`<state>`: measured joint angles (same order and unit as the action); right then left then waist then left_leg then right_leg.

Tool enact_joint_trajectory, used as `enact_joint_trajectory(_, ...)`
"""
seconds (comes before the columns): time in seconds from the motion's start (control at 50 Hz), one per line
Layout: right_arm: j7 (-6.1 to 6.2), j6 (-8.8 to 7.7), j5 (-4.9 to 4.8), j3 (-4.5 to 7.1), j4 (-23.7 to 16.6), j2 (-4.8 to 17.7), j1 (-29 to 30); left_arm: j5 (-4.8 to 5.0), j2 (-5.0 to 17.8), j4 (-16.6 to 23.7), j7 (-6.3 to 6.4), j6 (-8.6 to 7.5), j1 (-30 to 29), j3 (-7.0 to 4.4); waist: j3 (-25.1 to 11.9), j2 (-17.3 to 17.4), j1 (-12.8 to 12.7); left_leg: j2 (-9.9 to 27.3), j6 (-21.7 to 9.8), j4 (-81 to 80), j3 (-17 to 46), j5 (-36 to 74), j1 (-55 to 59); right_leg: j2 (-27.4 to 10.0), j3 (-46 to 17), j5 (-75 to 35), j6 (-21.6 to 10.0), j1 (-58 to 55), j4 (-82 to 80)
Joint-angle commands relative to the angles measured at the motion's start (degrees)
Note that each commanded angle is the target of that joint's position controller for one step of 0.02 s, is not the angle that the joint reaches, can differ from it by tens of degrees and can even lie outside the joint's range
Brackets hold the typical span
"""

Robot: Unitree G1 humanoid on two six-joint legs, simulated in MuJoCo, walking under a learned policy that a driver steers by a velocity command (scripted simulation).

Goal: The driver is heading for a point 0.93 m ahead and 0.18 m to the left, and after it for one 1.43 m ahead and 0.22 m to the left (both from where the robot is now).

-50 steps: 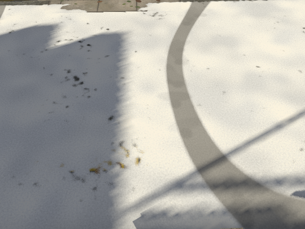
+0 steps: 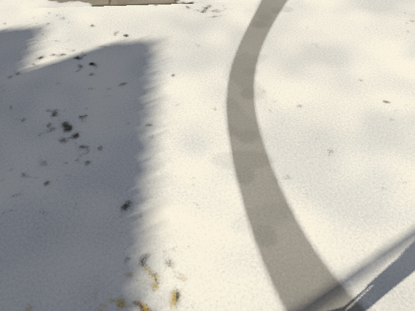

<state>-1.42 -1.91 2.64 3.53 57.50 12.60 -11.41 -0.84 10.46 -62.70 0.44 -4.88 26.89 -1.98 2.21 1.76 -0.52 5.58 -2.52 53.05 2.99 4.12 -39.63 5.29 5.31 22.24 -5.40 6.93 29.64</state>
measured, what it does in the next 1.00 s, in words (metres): goes down: left foot 0.14 m lower, then right foot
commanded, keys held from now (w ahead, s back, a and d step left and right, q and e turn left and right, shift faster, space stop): w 0.62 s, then w+q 0.38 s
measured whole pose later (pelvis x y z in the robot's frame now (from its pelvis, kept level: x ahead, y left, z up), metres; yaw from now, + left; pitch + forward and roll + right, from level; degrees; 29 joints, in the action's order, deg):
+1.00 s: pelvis +0.57 +0.03 -0.12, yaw +9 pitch -1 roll -1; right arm -1.6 -0.6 1.4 4.5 54.9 12.6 -12.3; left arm -1.1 10.1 -58.3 1.1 -5.6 21.1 -2.7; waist 2.2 2.1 -0.2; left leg 4.6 -4.0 60.1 0.1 -8.1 -36.6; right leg 1.3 11.9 13.4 -3.7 3.2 16.8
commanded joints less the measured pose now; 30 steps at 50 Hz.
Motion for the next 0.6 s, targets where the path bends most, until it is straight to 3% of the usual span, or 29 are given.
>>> enact_joint_trajectory(0.02, -1.34, -2.10, -0.22, 0.20, -3.5, 1.9, 4.6, 0.47, 4.6, 3.3, 0.39, -1.88, -3.8, -0.44, 2.0, -3.9, 0.7, -1.3, -1.3, -15.0, -2.6, 23.7, 11.2, -10.7, -9.6, -12.3, -5.8, 11.8, -7.8)
enact_joint_trajectory(0.06, -1.72, -1.66, -0.84, 0.06, -3.8, 1.9, 6.2, -0.07, 5.4, 3.0, 0.50, -1.45, -2.4, -0.35, 3.0, -5.0, -0.3, -1.1, -1.5, -15.1, -1.9, 24.1, 12.1, -12.5, -12.3, -7.7, -6.3, 11.4, -5.0)
enact_joint_trajectory(0.12, -1.47, -1.37, -0.47, -0.25, -7.6, 2.4, 16.3, -2.49, 5.0, 1.5, 1.08, -0.64, 4.5, -0.07, 8.9, -3.3, -5.8, 0.1, -0.8, -22.0, -1.2, 18.1, 0.6, -14.8, -15.8, -6.4, -7.3, 1.4, 1.9)
enact_joint_trajectory(0.16, -1.26, -1.81, -1.19, -0.82, -8.9, 2.2, 19.7, -3.01, 5.7, 1.1, 1.61, -0.03, 6.7, -0.08, 9.8, -3.2, -8.2, 0.5, -0.5, -29.1, -1.5, 15.9, 1.4, -14.4, -16.0, -9.4, -7.1, -2.3, 5.5)
enact_joint_trajectory(0.18, -1.33, -2.12, -1.76, -0.90, -9.0, 2.4, 18.8, -3.08, 6.1, 1.0, 1.67, 0.27, 7.0, -0.09, 9.6, -3.4, -8.2, 0.8, -0.7, -32.2, -1.6, 15.5, 5.1, -14.0, -16.1, -11.6, -6.8, -2.5, 6.7)
enact_joint_trajectory(0.22, -1.16, -2.50, -1.71, -0.24, -6.7, 4.4, 12.6, -3.14, 6.7, 0.3, 1.77, 0.93, 7.6, -0.05, 8.1, -0.8, -6.0, 0.9, -1.9, -36.4, -2.4, 11.4, 14.1, -14.0, -15.2, -19.9, -7.0, -3.0, 15.5)
enact_joint_trajectory(0.24, -0.85, -2.56, -0.82, 0.23, -3.5, 5.3, 4.2, -2.75, 6.9, -0.1, 1.30, 1.17, 7.9, -0.04, 4.1, 2.4, -2.7, -1.6, -2.5, -37.7, -6.1, 10.9, 24.1, -12.0, -12.5, -26.2, -6.6, -1.7, 25.9)
enact_joint_trajectory(0.26, -0.69, -2.86, 0.10, 1.19, 1.2, 7.3, -8.5, -2.11, 6.6, -0.7, 0.99, 1.28, 8.4, 0.08, -2.0, 4.8, 2.3, -2.6, -3.0, -35.4, -8.3, 14.9, 40.4, -8.7, -9.4, -23.6, -5.5, 5.4, 41.0)
enact_joint_trajectory(0.28, -0.69, -3.17, 0.80, 2.25, 3.6, 11.8, -16.1, -0.01, 3.5, -2.4, 1.01, 1.31, 14.6, -0.24, -10.2, 13.6, 2.3, 8.4, -6.8, -16.9, 1.1, 48.3, 63.8, -2.0, -4.8, 22.3, -2.2, 26.0, 64.5)
enact_joint_trajectory(0.3, -1.17, -2.97, -0.90, 2.49, 3.2, 11.9, -23.4, 3.05, 5.9, -1.0, 2.51, 1.28, 14.7, -0.64, -23.2, 11.4, 6.1, 18.7, -11.1, -8.6, 12.0, 49.0, 77.6, -1.7, -7.8, 27.3, -1.3, 38.1, 79.7)
enact_joint_trajectory(0.32, -0.76, -2.60, -1.71, 2.77, 1.9, 12.9, -22.8, 2.73, 7.8, 2.7, 2.61, 0.91, 6.2, -0.63, -24.5, 10.1, 9.5, 21.9, -15.3, -18.1, 20.7, 16.6, 77.8, -3.8, -8.5, 19.6, -1.7, 49.7, 77.5)
enact_joint_trajectory(0.34, 0.98, -1.82, -0.76, 2.30, 0.9, 10.6, -18.3, 1.01, 7.7, 5.2, 2.04, 0.68, -3.9, -0.88, -16.5, 7.8, 9.1, 19.5, -15.2, -28.7, 22.6, -9.0, 66.4, -6.1, -5.3, 11.2, -0.8, 53.0, 73.3)
enact_joint_trajectory(0.36, 1.82, -1.75, -0.76, 1.61, -0.4, 8.2, -13.0, -0.50, 7.9, 6.4, 1.07, 0.77, -7.8, -1.24, -9.6, 4.6, 6.9, 17.6, -14.2, -33.1, 21.8, -13.0, 54.1, -8.1, -5.4, 5.4, -0.3, 49.8, 68.7)
enact_joint_trajectory(0.38, 2.11, -2.65, -0.68, 0.58, -1.0, 5.9, -8.5, -1.87, 7.3, 6.5, 0.19, 0.96, -8.9, -1.56, -4.9, 0.7, 3.6, 15.8, -12.4, -33.4, 18.5, -7.0, 43.4, -9.9, -8.8, -2.1, 0.3, 44.4, 57.0)
enact_joint_trajectory(0.4, 2.06, -3.16, -0.78, 0.22, -0.6, 4.9, -7.8, -2.53, 5.0, 5.5, -0.46, 1.82, -6.9, -1.29, -2.0, 1.2, 1.0, 14.5, -12.0, -34.3, 16.4, -0.7, 33.6, -10.6, -8.2, -2.7, 1.1, 37.9, 53.2)
enact_joint_trajectory(0.42, 2.02, -3.88, -1.11, 0.09, -0.2, 4.8, -6.6, -2.20, 1.3, 6.1, -1.24, 2.78, -7.7, -0.51, 0.7, -0.2, -1.6, 11.1, -10.9, -37.8, 11.6, 0.6, 25.0, -11.0, -7.4, -6.0, 2.7, 32.8, 44.4)
enact_joint_trajectory(0.44, 1.83, -4.45, -1.14, 0.28, 0.3, 5.4, -6.7, -2.47, -0.4, 6.3, -1.69, 3.16, -7.2, -0.10, 0.4, 1.7, -2.4, 8.8, -11.1, -39.3, 9.0, 3.8, 22.9, -10.5, -5.6, -8.8, 3.4, 29.1, 39.4)
enact_joint_trajectory(0.48, 1.57, -4.72, -1.66, 0.17, 0.1, 4.7, -6.1, -1.77, 1.5, 8.2, -1.94, 2.85, -10.2, -0.28, 0.6, 4.1, -3.4, 6.2, -10.5, -39.7, 3.4, 11.9, 21.5, -10.7, -5.2, -15.2, 3.7, 25.1, 27.6)
enact_joint_trajectory(0.52, 1.28, -4.53, -2.24, -0.09, -0.5, 3.9, -5.8, -0.76, 1.3, 9.2, -2.16, 2.07, -14.0, 0.30, 0.3, 4.2, -2.7, 4.1, -9.0, -40.5, -0.4, 11.4, 20.7, -9.5, -3.6, -22.5, 3.0, 18.4, 15.3)
enact_joint_trajectory(0.58, 1.24, -3.92, -2.68, 0.14, 0.9, 5.2, -11.2, -0.33, 2.8, 11.2, -2.03, 2.24, -20.7, 0.21, 1.3, 2.4, -0.3, 6.2, -8.5, -41.8, 1.3, 6.1, 27.7, -8.6, -2.7, -22.7, 2.1, 18.3, 9.7)
enact_joint_trajectory(0.6, 1.29, -3.58, -2.37, 0.29, 1.6, 5.5, -12.9, -0.54, 3.1, 11.8, -1.88, 2.32, -22.6, 0.19, 2.4, 1.8, 0.5, 7.0, -8.6, -41.5, 1.6, 4.5, 30.4, -8.6, -2.4, -20.6, 1.7, 19.9, 8.1)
